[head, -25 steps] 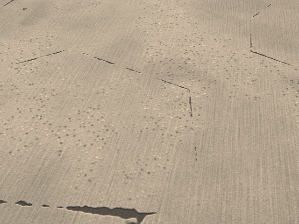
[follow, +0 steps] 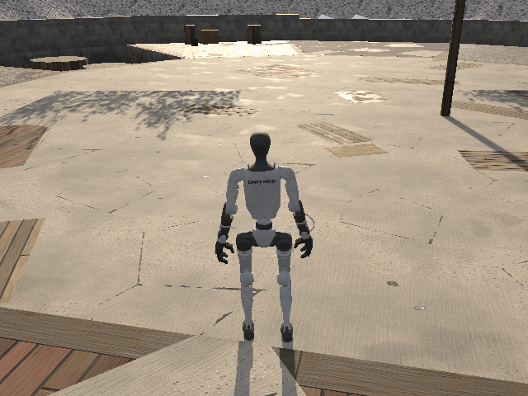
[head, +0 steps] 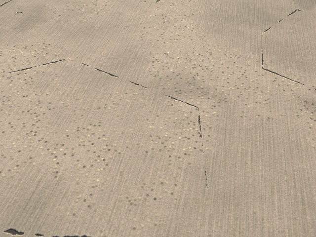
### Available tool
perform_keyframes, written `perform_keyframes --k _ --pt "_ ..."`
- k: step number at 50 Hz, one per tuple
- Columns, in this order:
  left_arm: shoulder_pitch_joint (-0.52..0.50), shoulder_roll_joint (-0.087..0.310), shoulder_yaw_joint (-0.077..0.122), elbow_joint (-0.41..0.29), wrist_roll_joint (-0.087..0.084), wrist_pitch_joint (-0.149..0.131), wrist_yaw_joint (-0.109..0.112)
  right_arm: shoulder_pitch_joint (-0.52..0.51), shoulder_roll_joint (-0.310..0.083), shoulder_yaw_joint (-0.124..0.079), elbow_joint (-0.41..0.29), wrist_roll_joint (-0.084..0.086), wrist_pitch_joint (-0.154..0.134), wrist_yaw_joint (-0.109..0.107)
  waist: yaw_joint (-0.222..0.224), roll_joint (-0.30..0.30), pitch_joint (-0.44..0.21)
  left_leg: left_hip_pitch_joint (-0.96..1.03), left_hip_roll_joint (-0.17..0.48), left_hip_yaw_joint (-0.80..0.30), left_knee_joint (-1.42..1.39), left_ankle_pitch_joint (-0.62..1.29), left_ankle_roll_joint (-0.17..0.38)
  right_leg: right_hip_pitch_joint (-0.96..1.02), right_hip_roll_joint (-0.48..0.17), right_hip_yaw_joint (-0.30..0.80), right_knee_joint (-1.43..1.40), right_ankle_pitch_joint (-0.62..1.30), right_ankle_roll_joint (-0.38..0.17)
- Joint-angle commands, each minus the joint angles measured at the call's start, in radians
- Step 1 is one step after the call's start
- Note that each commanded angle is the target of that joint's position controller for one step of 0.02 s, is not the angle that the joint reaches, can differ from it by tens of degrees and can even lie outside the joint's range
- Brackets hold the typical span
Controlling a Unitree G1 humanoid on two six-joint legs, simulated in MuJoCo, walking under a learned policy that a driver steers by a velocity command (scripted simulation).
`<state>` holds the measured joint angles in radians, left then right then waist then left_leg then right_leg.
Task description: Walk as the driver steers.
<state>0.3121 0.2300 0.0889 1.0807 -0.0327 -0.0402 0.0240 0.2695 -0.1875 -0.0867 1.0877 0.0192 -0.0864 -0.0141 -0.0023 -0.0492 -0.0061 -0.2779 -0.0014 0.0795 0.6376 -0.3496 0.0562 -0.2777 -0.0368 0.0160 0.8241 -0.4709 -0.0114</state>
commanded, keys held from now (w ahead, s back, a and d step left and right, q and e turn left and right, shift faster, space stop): w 0.40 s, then no key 0.60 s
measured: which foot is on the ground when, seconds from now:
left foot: down 0.00-0.46, up 0.48-0.84, down 0.86-1.00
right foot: up 0.00-0.42, down 0.44-1.00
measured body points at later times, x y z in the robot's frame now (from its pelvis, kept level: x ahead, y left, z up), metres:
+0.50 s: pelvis +0.25 -0.03 -0.01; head +0.30 -0.03 +0.44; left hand +0.47 +0.19 -0.11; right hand +0.17 -0.28 -0.15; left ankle +0.03 +0.10 -0.64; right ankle +0.37 -0.12 -0.72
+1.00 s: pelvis +0.40 -0.02 +0.01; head +0.41 -0.01 +0.46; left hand +0.47 +0.23 -0.14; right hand +0.49 -0.27 -0.12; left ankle +0.44 +0.11 -0.72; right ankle +0.37 -0.12 -0.72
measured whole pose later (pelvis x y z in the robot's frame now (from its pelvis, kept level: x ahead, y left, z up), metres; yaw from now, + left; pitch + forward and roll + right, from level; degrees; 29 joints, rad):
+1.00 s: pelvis +0.40 -0.02 +0.01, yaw +0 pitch +1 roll -1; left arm 0.16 0.22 0.02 1.04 0.01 -0.03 0.02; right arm 0.15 -0.20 -0.06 1.02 0.00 -0.01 -0.03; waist 0.01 -0.01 0.00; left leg -0.32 0.04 -0.01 0.51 -0.20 -0.02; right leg -0.20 0.03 -0.06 0.47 -0.29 -0.03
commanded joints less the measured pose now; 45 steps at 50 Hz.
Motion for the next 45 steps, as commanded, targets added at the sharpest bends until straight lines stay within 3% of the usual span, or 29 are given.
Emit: perform_keyframes --k 1,2,3,4,6,9,11,15,18,20,21,22,23,24,25,26,27,28,30,33,37,39,41,42,43,44,45 --pt "-0.223 0.046 -0.003 -0.164 -0.031 -0.057 -0.004 0.263 -0.142 -0.011 0.036 -0.018 -0.021 0.009 -0.089 0.233 0.099 0.387 0.402 -0.774 -0.460 -0.289 0.245 -0.701 -0.001 0.065 0.484 -0.020 -0.039" --pt "-0.195 0.059 -0.002 -0.149 -0.028 -0.066 -0.005 0.198 -0.107 0.004 0.011 -0.012 -0.028 0.014 -0.058 0.169 0.119 0.364 0.355 -0.638 -0.441 -0.201 0.198 -0.714 -0.035 0.061 0.489 0.096 -0.058" --pt "-0.180 0.068 0.004 -0.134 -0.011 -0.070 -0.003 0.145 -0.103 0.012 -0.008 -0.012 -0.030 0.020 -0.031 0.120 0.114 0.322 0.317 -0.525 -0.440 -0.062 0.157 -0.676 -0.063 0.056 0.434 0.188 -0.066" --pt "-0.176 0.084 0.013 -0.128 0.002 -0.068 -0.005 0.125 -0.087 0.021 -0.017 -0.014 -0.028 0.022 -0.016 0.122 0.107 0.287 0.281 -0.423 -0.442 0.095 0.124 -0.614 -0.085 0.050 0.359 0.250 -0.063" --pt "-0.184 0.057 0.011 -0.128 0.010 -0.055 -0.017 0.182 -0.067 0.032 -0.005 -0.019 -0.015 0.014 -0.021 0.148 0.077 0.268 0.231 -0.290 -0.443 0.318 0.104 -0.537 -0.081 0.009 0.279 0.312 -0.041" --pt "-0.306 0.021 -0.005 -0.175 0.016 -0.041 -0.026 0.225 -0.099 0.032 -0.002 -0.021 -0.007 -0.007 -0.039 0.123 0.095 0.264 0.211 -0.207 -0.467 0.480 0.108 -0.539 -0.063 -0.027 0.103 0.398 -0.015" --pt "-0.402 0.002 -0.018 -0.212 0.012 -0.042 -0.035 0.229 -0.116 0.031 -0.011 -0.021 -0.001 -0.018 -0.057 0.123 0.113 0.229 0.193 -0.163 -0.494 0.472 0.096 -0.483 -0.037 -0.050 -0.051 0.477 -0.010" --pt "-0.510 0.015 -0.031 -0.253 0.000 -0.044 -0.055 0.274 -0.126 0.022 0.000 -0.009 0.001 -0.019 -0.077 0.138 0.153 0.263 0.215 -0.129 -0.518 0.429 0.108 -0.427 -0.013 -0.068 -0.201 0.528 -0.024" --pt "-0.539 0.039 -0.032 -0.282 -0.002 -0.052 -0.073 0.268 -0.138 0.010 0.006 -0.003 0.007 -0.016 -0.053 0.141 0.149 0.355 0.254 -0.110 -0.453 0.573 0.099 -0.392 0.000 -0.071 -0.266 0.463 -0.069" --pt "-0.439 0.092 -0.009 -0.268 0.004 -0.057 -0.074 0.237 -0.170 -0.001 -0.005 -0.005 0.012 -0.015 0.017 0.183 0.055 0.394 0.262 -0.095 -0.307 0.937 0.078 -0.208 0.059 -0.108 -0.269 0.394 -0.105" --pt "-0.269 0.134 0.014 -0.219 0.006 -0.058 -0.070 0.216 -0.172 -0.001 -0.010 -0.009 0.020 -0.014 0.103 0.195 -0.037 0.365 0.226 -0.067 -0.121 1.093 0.051 0.004 0.096 -0.124 -0.286 0.419 -0.135" --pt "-0.089 0.180 0.032 -0.171 0.016 -0.056 -0.062 0.190 -0.168 0.002 -0.029 -0.014 0.021 -0.011 0.179 0.182 -0.150 0.173 0.182 -0.057 0.124 0.977 0.010 0.315 0.013 -0.032 -0.255 0.558 -0.177" --pt "0.062 0.271 0.048 -0.144 0.051 -0.052 -0.057 0.304 -0.051 0.036 -0.043 -0.017 0.006 0.002 0.137 -0.066 -0.364 -0.241 0.001 -0.044 0.589 0.374 -0.069 0.753 -0.300 0.428 -0.281 0.632 -0.360" --pt "0.078 0.215 0.026 -0.123 0.043 -0.043 -0.057 0.322 -0.047 0.040 -0.008 -0.005 -0.024 0.014 0.131 -0.137 -0.504 -0.290 -0.092 -0.238 0.781 -0.254 -0.061 0.768 -0.388 0.689 -0.433 0.739 -0.397" --pt "-0.041 0.172 0.009 -0.141 0.033 -0.042 -0.060 0.236 -0.109 0.016 -0.037 0.021 -0.033 0.014 0.102 -0.113 -0.348 -0.355 -0.027 -0.251 0.820 -0.228 -0.050 0.608 -0.342 0.509 -0.440 0.787 -0.347" --pt "-0.161 0.116 -0.008 -0.166 0.027 -0.047 -0.060 0.149 -0.122 0.015 -0.062 0.020 -0.031 0.003 0.066 -0.037 -0.201 -0.359 0.033 -0.184 0.766 -0.164 -0.048 0.414 -0.301 0.339 -0.452 0.878 -0.305" --pt "-0.222 0.083 -0.019 -0.168 0.030 -0.057 -0.064 0.105 -0.117 0.008 -0.071 0.006 -0.021 -0.012 0.029 0.041 -0.119 -0.315 0.069 -0.152 0.703 -0.116 -0.052 0.243 -0.258 0.236 -0.484 0.938 -0.276" --pt "-0.249 0.060 -0.026 -0.162 0.038 -0.065 -0.066 0.115 -0.110 -0.001 -0.070 -0.004 -0.003 -0.022 -0.009 0.033 -0.092 -0.241 0.099 -0.149 0.637 -0.087 -0.047 0.127 -0.218 0.163 -0.514 0.943 -0.250" --pt "-0.242 0.055 -0.034 -0.136 0.060 -0.069 -0.066 0.162 -0.055 0.002 -0.066 -0.008 0.026 -0.029 -0.048 0.005 -0.086 -0.126 0.105 -0.145 0.554 -0.043 -0.042 -0.010 -0.193 0.099 -0.555 0.979 -0.252" --pt "-0.256 0.086 -0.039 -0.119 0.070 -0.065 -0.043 0.110 -0.053 0.003 -0.101 -0.019 0.046 -0.040 -0.077 -0.028 -0.081 -0.099 0.108 -0.137 0.337 0.056 -0.065 -0.067 -0.166 0.024 -0.574 1.002 -0.256" --pt "-0.209 0.129 -0.034 -0.097 0.056 -0.038 -0.018 -0.028 -0.085 0.007 -0.134 -0.017 0.067 -0.035 -0.034 -0.032 -0.092 -0.038 0.092 -0.117 0.095 0.197 -0.082 -0.040 -0.150 0.015 -0.589 0.751 -0.222" --pt "-0.188 0.125 -0.037 -0.085 0.049 -0.027 -0.015 -0.069 -0.102 0.004 -0.140 -0.015 0.077 -0.032 -0.021 -0.031 -0.066 -0.020 0.084 -0.118 0.018 0.200 -0.082 -0.032 -0.157 0.046 -0.593 0.569 -0.214" --pt "-0.188 0.107 -0.045 -0.080 0.033 -0.018 -0.012 -0.074 -0.105 0.004 -0.134 -0.025 0.075 -0.031 -0.037 -0.015 -0.037 0.043 0.069 -0.100 -0.115 0.232 -0.064 -0.040 -0.136 0.056 -0.553 0.402 -0.181" --pt "-0.157 0.086 -0.052 -0.069 0.028 -0.016 -0.012 -0.073 -0.115 0.002 -0.130 -0.036 0.073 -0.030 -0.038 0.009 -0.024 0.085 0.074 -0.108 -0.200 0.294 -0.051 -0.044 -0.105 0.057 -0.522 0.335 -0.141" --pt "-0.115 0.068 -0.058 -0.060 0.036 -0.017 -0.013 -0.061 -0.149 -0.002 -0.129 -0.040 0.070 -0.032 -0.021 0.051 -0.030 0.142 0.127 -0.159 -0.224 0.439 -0.034 -0.058 -0.066 0.044 -0.476 0.263 -0.097" --pt "-0.029 0.068 -0.052 -0.047 0.046 -0.020 -0.014 -0.080 -0.207 -0.010 -0.134 -0.030 0.071 -0.036 0.051 0.148 -0.034 0.190 0.173 -0.197 -0.190 0.542 0.000 -0.106 0.011 -0.001 -0.439 0.169 -0.061" --pt "-0.008 0.042 -0.058 -0.045 0.044 -0.012 -0.007 -0.097 -0.174 -0.006 -0.114 -0.021 0.073 -0.030 0.068 0.233 -0.044 0.116 0.158 -0.200 -0.208 0.363 0.023 -0.047 0.035 -0.044 -0.452 0.163 -0.043"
